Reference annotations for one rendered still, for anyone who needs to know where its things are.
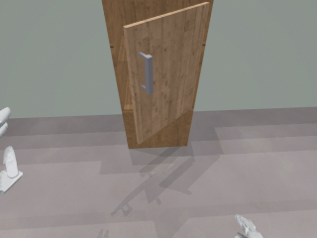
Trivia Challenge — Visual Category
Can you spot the robot right hand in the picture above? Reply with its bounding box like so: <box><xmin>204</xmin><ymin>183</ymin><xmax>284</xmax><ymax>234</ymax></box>
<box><xmin>234</xmin><ymin>214</ymin><xmax>263</xmax><ymax>238</ymax></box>

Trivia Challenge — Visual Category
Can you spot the robot left hand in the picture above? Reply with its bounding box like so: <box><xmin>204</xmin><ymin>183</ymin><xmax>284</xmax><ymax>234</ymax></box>
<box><xmin>0</xmin><ymin>107</ymin><xmax>23</xmax><ymax>195</ymax></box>

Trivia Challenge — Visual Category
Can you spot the handle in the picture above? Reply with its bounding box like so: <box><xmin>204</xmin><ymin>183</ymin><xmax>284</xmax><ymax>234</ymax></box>
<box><xmin>138</xmin><ymin>52</ymin><xmax>154</xmax><ymax>95</ymax></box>

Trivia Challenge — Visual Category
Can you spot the cupboard door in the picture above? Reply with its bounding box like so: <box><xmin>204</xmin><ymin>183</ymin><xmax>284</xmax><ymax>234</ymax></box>
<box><xmin>123</xmin><ymin>2</ymin><xmax>210</xmax><ymax>145</ymax></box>

